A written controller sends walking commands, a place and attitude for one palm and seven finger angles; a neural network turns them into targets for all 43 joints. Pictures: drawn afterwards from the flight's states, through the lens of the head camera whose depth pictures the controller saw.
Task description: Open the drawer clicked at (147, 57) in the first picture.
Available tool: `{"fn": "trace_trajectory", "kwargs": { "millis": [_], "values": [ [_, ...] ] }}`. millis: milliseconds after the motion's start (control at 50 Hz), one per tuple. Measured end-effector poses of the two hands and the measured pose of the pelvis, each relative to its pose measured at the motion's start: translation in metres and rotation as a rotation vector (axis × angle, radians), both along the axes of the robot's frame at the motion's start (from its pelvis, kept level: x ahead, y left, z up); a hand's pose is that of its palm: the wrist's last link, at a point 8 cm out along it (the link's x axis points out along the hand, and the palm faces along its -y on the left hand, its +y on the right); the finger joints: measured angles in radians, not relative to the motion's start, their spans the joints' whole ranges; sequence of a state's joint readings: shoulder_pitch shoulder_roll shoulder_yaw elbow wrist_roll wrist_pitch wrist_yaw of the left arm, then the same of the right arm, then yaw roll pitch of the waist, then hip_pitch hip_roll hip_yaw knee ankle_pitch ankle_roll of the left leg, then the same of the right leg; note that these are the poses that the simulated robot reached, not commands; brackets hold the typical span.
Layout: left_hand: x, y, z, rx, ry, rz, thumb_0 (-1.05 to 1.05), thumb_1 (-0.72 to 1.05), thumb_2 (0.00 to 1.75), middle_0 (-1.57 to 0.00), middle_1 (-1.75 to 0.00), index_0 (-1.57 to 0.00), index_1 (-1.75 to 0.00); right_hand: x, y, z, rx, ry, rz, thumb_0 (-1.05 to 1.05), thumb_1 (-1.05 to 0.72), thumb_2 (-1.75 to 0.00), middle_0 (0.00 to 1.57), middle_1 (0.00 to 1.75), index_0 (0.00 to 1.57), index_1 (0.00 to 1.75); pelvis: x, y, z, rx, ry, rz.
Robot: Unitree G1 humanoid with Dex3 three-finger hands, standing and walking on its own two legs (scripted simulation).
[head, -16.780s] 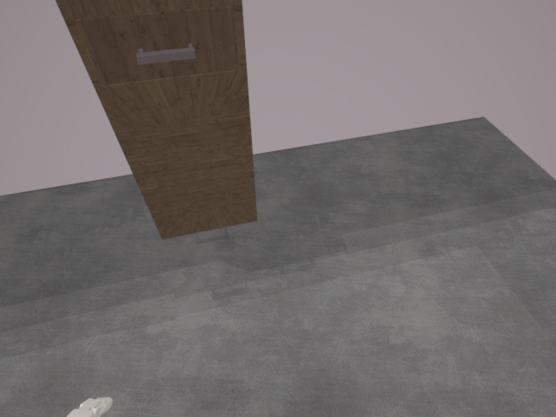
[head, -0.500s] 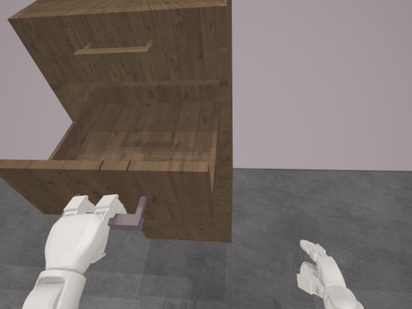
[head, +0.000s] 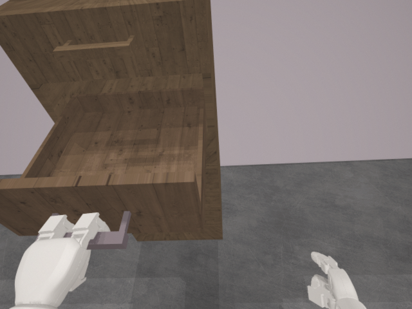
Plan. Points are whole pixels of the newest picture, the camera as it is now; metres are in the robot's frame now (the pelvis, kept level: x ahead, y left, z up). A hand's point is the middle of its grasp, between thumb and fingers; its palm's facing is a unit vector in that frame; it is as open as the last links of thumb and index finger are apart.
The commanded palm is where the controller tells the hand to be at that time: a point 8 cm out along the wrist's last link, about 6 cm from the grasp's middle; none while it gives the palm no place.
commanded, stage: open the thumb to release the handle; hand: left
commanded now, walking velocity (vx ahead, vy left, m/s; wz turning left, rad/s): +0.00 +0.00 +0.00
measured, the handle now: (86, 229) +0.23 +0.23 +0.09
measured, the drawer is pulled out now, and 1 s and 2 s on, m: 0.30 0.30 0.30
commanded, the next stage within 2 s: lift the hand off the handle in 0.50 s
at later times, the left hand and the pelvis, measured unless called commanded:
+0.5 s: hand (69, 270) +0.17 +0.24 +0.07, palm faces +0.05 -0.14 -0.99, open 12.2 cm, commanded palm +0.14 +0.24 +0.13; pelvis -0.01 +0.01 +0.01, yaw +1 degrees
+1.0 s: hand (75, 261) +0.18 +0.24 +0.07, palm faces +0.06 -0.14 -0.99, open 13.8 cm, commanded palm +0.16 +0.24 +0.14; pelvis -0.02 +0.01 +0.01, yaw +2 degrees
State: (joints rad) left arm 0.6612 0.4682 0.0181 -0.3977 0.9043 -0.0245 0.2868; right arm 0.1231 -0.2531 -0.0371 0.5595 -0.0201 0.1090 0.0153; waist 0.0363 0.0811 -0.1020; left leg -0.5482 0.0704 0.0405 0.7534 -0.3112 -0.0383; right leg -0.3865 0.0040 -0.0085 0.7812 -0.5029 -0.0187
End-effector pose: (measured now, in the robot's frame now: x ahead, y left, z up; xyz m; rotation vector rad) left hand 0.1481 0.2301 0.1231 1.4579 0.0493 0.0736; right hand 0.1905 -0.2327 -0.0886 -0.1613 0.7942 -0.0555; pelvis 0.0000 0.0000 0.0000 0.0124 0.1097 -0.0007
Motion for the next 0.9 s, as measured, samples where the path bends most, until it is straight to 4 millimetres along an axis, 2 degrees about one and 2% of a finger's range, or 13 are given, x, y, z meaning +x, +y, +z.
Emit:
{"fn": "trace_trajectory", "kwargs": {
  "millis": [120,220,380,480,580,700,900],
  "values": [
    [0.003,0.013,-0.001,0.01,-0.054,0.058,0.0,0.66,0.8,-0.34,-1.32,-0.37,-1.29,-0.003,0.012,-0.007,0.0,0.012,0.021,0.02,-0.91,-0.9,0.2,0.3,0.2,0.3,-0.006,0.003,-0.001,-0.004,-0.011,0.02],
    [0.003,0.01,0.001,-0.016,-0.06,0.077,0.0,0.53,0.75,-0.37,-1.31,-0.38,-1.3,-0.002,0.026,-0.005,0.017,0.01,0.046,0.02,-0.91,-0.9,0.2,0.3,0.2,0.3,-0.008,0.005,0.002,-0.005,-0.026,0.027],
    [0.0,0.011,0.004,-0.022,-0.02,0.059,0.0,0.12,0.57,-0.32,-1.24,-0.36,-1.27,0.004,0.039,0.009,0.03,-0.038,0.074,0.02,-0.91,-0.9,0.2,0.3,0.2,0.3,-0.012,0.007,0.006,-0.009,-0.051,0.025],
    [-0.002,0.012,0.003,-0.029,-0.02,0.047,0.0,-0.18,0.43,-0.29,-1.19,-0.34,-1.24,0.006,0.038,0.014,0.014,-0.055,0.082,0.02,-0.91,-0.9,0.2,0.3,0.2,0.3,-0.014,0.01,0.008,-0.012,-0.054,0.025],
    [-0.003,0.012,0.002,-0.032,-0.03,0.041,0.0,-0.37,0.35,-0.28,-1.17,-0.33,-1.22,0.005,0.035,0.014,-0.002,-0.044,0.082,0.02,-0.91,-0.9,0.2,0.3,0.2,0.3,-0.015,0.012,0.008,-0.015,-0.051,0.026],
    [-0.003,0.01,0.0,-0.046,-0.053,0.068,0.0,-0.46,0.31,-0.26,-1.16,-0.32,-1.21,0.001,0.036,0.01,0.003,-0.024,0.084,0.02,-0.91,-0.9,0.2,0.3,0.2,0.3,-0.015,0.014,0.006,-0.016,-0.044,0.029],
    [0.005,0.009,-0.003,-0.029,-0.05,0.08,0.0,-0.49,0.3,-0.29,-1.19,-0.32,-1.2,-0.003,0.047,0.002,0.015,0.006,0.099,0.02,-0.91,-0.9,0.2,0.3,0.2,0.3,-0.017,0.012,0.006,-0.014,-0.053,0.039]
  ]
}}
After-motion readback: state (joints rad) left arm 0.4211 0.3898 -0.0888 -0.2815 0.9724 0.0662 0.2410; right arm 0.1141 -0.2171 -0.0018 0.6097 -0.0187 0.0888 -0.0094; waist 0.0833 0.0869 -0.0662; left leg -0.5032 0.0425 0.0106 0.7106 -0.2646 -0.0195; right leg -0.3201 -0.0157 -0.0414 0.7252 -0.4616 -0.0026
